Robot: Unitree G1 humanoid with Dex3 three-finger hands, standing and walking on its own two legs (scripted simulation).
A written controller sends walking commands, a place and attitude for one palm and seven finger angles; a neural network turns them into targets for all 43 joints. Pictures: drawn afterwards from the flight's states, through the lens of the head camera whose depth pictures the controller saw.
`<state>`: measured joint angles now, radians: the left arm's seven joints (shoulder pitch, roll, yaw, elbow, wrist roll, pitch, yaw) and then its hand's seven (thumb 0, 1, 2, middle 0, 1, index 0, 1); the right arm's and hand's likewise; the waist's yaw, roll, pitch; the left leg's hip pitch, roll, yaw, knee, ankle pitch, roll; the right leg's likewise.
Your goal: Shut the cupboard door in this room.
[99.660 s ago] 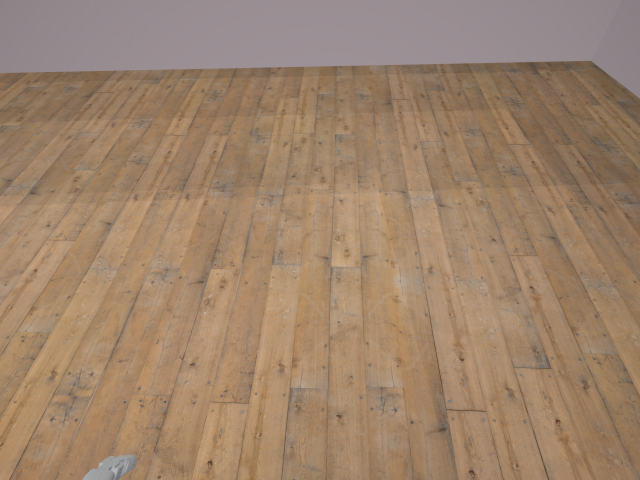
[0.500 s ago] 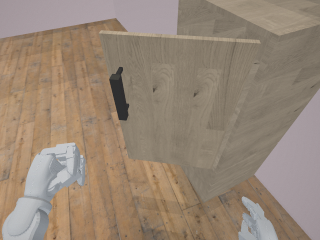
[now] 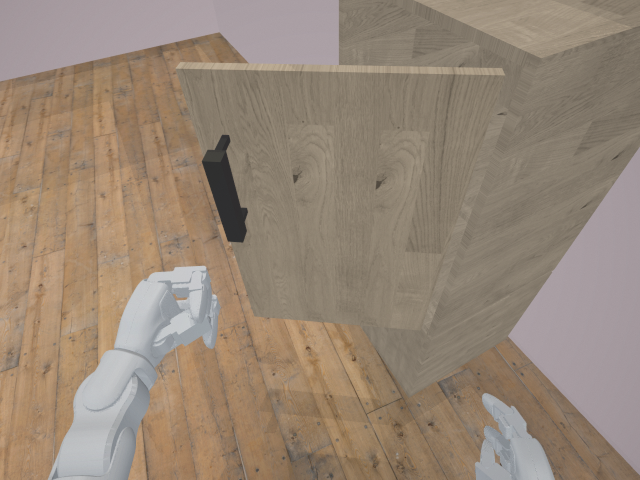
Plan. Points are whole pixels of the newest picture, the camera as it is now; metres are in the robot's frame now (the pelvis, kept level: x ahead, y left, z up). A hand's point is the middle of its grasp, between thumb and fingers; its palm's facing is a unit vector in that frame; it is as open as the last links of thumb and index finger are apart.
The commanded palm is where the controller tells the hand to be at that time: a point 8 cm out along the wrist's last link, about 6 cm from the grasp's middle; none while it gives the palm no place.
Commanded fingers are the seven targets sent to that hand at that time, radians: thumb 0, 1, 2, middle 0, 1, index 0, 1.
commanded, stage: bring the fist close to the handle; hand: left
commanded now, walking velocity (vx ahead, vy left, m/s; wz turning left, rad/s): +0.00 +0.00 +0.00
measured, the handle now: (230, 190) +0.49 +0.16 +0.10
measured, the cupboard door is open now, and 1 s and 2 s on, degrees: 55 55 42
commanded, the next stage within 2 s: push the door shut along its arc in 1.00 s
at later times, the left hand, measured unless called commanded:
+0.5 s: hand (232, 249) +0.37 +0.14 +0.10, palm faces -0.10 -0.99 -0.01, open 3.1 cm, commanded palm +0.35 +0.19 +0.10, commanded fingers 0.00 0.90 0.90 -1.30 -1.50 -1.30 -1.50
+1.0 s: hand (239, 247) +0.38 +0.13 +0.10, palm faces -0.08 -1.00 -0.02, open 3.1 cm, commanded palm +0.36 +0.19 +0.10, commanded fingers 0.00 0.90 0.90 -1.30 -1.50 -1.30 -1.50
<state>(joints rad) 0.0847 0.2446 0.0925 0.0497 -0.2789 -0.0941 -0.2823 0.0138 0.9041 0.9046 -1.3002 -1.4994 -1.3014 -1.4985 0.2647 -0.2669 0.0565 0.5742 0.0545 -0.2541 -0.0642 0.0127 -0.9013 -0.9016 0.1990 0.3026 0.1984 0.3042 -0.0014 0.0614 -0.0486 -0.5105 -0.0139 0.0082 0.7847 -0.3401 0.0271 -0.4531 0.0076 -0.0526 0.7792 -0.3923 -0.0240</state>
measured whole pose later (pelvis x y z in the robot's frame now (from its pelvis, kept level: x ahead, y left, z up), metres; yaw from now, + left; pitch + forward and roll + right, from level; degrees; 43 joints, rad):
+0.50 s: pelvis +0.01 +0.00 +0.00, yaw -1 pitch +6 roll +0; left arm -0.29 0.22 0.10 0.37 -0.21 -0.16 -0.17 0.02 0.90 0.90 -1.30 -1.50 -1.30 -1.50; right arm 0.24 -0.26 0.05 0.63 0.05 -0.17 -0.04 0.01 -0.90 -0.90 0.20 0.30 0.20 0.30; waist -0.02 0.03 -0.04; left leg -0.53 -0.02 0.02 0.78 -0.34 0.03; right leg -0.48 0.00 -0.04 0.78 -0.40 -0.02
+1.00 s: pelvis +0.01 +0.00 +0.00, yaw -1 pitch +5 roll +0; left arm -0.33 0.21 0.12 0.49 -0.21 -0.20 -0.15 0.02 0.90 0.90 -1.30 -1.50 -1.30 -1.50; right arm 0.28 -0.26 0.03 0.62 0.05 -0.10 -0.03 0.01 -0.90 -0.90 0.20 0.30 0.20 0.30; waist -0.02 0.04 -0.05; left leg -0.52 0.00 0.03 0.76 -0.33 0.02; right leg -0.48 0.02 -0.03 0.77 -0.38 -0.03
